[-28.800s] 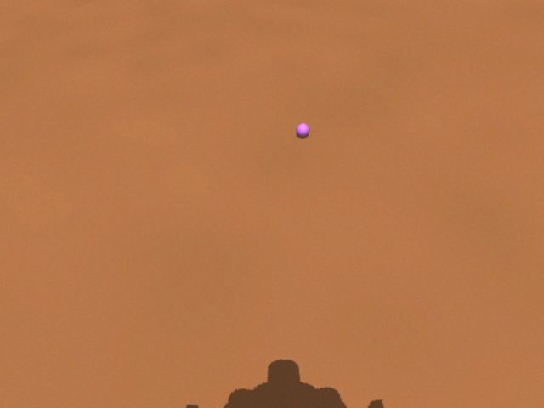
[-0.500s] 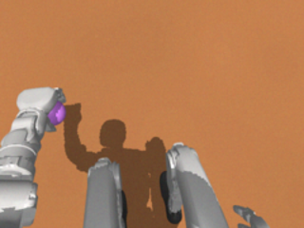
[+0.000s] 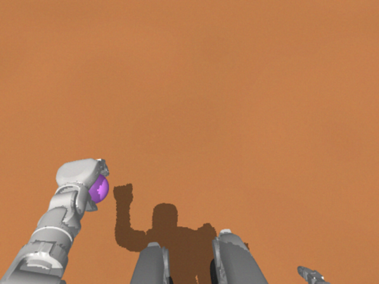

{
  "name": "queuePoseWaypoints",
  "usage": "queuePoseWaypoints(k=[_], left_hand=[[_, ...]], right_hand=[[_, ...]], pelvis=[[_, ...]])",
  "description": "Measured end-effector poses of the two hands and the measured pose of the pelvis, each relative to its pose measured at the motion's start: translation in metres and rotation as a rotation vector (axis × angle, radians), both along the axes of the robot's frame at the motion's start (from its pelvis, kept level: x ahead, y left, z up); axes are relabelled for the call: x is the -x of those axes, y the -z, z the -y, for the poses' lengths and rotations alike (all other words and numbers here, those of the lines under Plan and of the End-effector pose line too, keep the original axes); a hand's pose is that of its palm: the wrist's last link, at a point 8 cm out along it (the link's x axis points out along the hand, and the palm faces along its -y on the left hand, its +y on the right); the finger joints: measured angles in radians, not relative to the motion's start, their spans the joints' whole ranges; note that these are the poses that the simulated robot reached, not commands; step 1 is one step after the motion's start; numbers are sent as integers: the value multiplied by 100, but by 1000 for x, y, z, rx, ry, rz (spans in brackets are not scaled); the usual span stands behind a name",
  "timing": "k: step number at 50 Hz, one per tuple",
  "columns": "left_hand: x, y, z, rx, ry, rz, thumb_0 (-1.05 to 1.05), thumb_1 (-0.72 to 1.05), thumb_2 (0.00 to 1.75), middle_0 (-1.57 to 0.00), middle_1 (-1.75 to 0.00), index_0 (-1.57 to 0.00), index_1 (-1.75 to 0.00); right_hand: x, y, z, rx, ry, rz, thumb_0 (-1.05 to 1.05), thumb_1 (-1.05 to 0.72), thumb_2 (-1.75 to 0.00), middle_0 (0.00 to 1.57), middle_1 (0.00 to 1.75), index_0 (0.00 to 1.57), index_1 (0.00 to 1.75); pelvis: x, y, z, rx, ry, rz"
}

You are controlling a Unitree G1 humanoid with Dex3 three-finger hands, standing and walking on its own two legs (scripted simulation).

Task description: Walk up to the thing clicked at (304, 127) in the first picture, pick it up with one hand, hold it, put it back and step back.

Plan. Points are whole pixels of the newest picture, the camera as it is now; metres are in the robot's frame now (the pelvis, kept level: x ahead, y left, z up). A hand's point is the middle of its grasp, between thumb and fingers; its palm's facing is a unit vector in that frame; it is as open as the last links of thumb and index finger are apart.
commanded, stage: lift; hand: left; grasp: from above
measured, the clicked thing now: (92, 188) +0.39 +0.23 -0.11
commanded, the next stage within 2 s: hold in 0.58 s
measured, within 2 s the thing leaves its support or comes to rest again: neither
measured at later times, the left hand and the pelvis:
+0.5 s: hand (73, 171) +0.37 +0.22 +0.02, palm faces -0.46 -0.08 -0.89, open 9.8 cm; pelvis +0.04 +0.00 +0.10, yaw -1 degrees
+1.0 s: hand (61, 154) +0.38 +0.22 +0.07, palm faces -0.45 -0.05 -0.89, open 9.8 cm; pelvis +0.07 +0.00 +0.14, yaw -1 degrees
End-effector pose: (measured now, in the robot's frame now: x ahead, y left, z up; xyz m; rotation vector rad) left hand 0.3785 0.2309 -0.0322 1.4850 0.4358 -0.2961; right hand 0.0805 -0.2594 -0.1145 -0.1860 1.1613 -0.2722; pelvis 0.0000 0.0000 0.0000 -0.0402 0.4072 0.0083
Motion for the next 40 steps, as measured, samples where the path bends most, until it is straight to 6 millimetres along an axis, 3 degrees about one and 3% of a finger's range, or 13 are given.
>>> queuePoseWaypoints(k=[7,17,28,40], left_hand=[[5,-42,7,-2,16,-13,0,1,50,-75,-56,-72,-56],[2,-85,11,0,9,-2,0,1,50,-74,-57,-71,-57],[0,-119,9,6,2,-7,0,2,48,-75,-56,-71,-56],[-7,-146,10,0,16,-1,0,1,49,-75,-56,-72,-56]], right_hand=[[-5,-43,1,16,14,31,1,-92,-90,21,30,21,30],[-13,-83,4,17,19,37,1,-92,-91,21,30,20,30],[-33,-110,1,-6,15,59,1,-92,-90,21,30,20,30],[-63,-129,1,-17,7,102,1,-92,-90,21,30,20,30]], pelvis=[[-13,-40,0,-6,6,67],[-28,-80,-1,-12,16,144],[-44,-109,-1,-19,20,200],[-60,-127,-1,-22,21,244]])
